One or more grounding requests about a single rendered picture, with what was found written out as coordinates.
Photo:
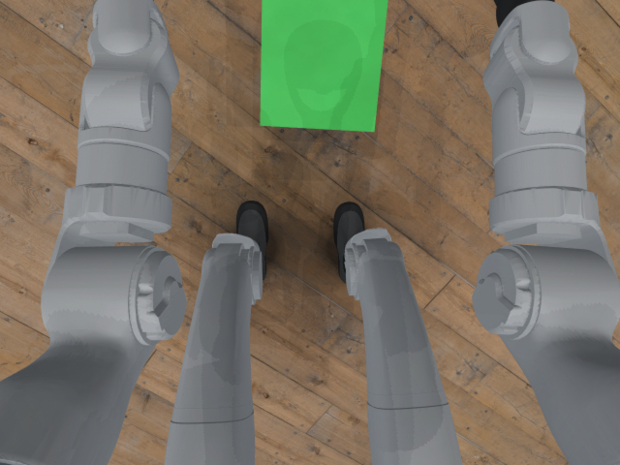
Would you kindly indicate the right robot foot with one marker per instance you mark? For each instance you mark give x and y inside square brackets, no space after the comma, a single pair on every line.
[348,221]

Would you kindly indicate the left robot foot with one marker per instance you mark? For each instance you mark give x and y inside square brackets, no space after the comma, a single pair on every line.
[251,221]

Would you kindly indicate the robot left upper arm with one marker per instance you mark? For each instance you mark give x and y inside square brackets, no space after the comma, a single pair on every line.
[105,309]

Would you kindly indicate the robot foot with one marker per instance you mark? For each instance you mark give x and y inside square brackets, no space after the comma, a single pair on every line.
[348,221]
[251,221]

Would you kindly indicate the left robot forearm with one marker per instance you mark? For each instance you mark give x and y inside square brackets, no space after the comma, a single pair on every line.
[124,132]

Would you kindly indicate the carton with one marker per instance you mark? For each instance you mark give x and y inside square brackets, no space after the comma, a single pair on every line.
[321,63]

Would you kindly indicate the robot right upper arm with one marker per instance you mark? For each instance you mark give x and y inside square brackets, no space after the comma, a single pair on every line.
[556,309]

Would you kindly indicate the right robot forearm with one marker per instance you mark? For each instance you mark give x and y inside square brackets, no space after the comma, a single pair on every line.
[538,134]

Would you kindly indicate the right robot hand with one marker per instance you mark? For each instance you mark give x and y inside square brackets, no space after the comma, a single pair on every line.
[504,7]

